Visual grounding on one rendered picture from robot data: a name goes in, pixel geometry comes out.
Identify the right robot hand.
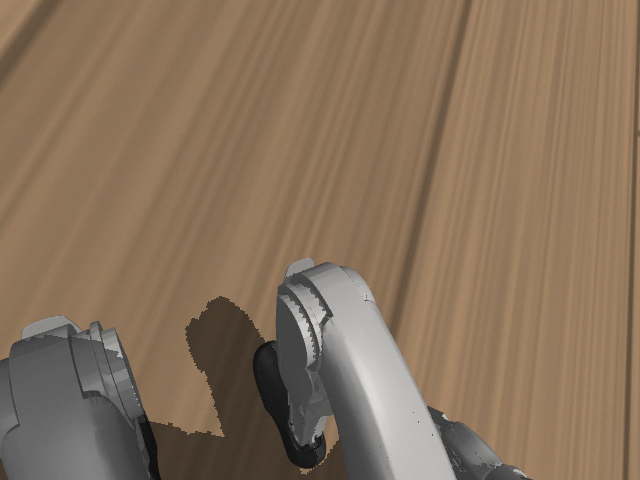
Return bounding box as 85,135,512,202
427,406,505,480

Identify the left robot foot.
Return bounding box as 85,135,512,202
137,411,161,480

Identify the right robot foot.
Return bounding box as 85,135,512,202
253,340,326,469

